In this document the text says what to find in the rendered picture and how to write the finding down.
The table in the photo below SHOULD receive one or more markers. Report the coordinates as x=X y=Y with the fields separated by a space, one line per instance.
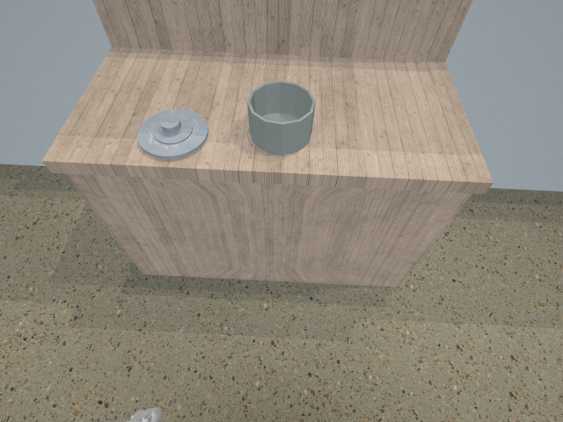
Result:
x=391 y=160

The knob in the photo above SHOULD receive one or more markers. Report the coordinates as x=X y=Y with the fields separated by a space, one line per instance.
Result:
x=170 y=124

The pot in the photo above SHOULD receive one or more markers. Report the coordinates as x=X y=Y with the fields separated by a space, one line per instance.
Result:
x=281 y=117

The lid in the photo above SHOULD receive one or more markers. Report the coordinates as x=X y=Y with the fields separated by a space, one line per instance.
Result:
x=191 y=136

